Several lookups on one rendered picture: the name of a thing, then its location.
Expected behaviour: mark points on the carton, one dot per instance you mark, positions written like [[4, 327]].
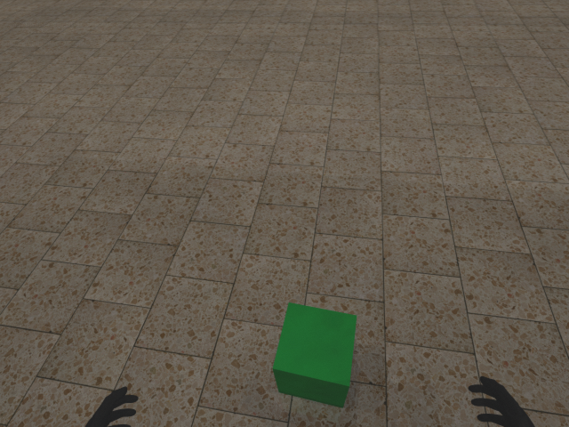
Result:
[[314, 355]]

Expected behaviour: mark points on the robot left hand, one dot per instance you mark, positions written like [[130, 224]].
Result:
[[105, 414]]

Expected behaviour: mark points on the robot right hand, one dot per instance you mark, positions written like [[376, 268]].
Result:
[[512, 414]]

